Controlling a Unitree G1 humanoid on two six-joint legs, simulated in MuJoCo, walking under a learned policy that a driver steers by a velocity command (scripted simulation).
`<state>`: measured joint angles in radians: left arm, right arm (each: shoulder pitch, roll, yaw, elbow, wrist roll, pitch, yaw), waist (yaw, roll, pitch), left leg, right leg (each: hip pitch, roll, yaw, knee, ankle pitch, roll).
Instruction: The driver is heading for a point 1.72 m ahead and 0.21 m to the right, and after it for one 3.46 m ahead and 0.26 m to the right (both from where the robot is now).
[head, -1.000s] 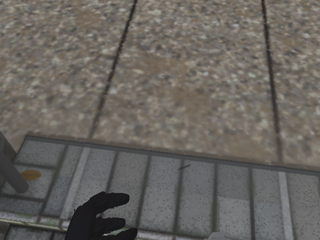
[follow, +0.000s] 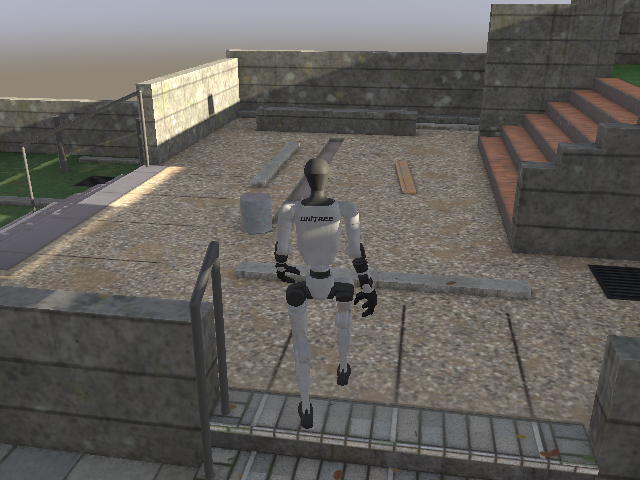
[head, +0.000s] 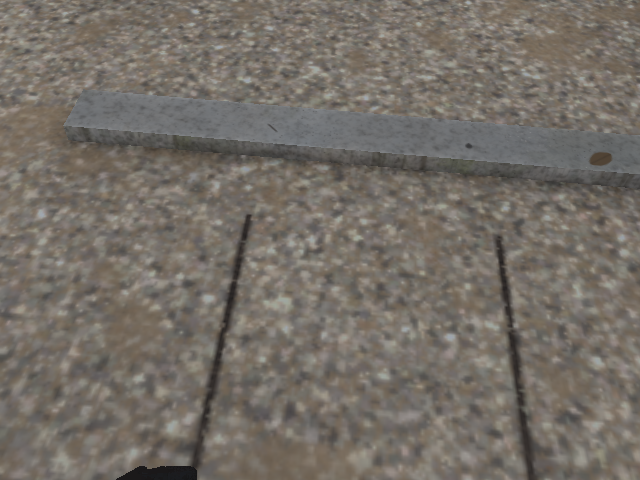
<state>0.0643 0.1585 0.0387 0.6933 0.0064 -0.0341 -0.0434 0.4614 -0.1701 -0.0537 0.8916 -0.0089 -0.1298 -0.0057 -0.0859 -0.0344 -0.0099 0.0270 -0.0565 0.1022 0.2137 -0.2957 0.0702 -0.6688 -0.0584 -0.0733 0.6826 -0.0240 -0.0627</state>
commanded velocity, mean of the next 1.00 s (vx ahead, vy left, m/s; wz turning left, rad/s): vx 0.36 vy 0.00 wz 0.00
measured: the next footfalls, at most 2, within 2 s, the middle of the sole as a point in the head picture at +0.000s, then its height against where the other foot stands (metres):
right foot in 0.10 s outside the picture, level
left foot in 0.62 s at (258, 459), level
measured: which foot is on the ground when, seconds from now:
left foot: down 0.00-0.12, up 0.14-0.60, down 0.62-1.00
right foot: up 0.00-0.08, down 0.10-0.64, up 0.66-1.00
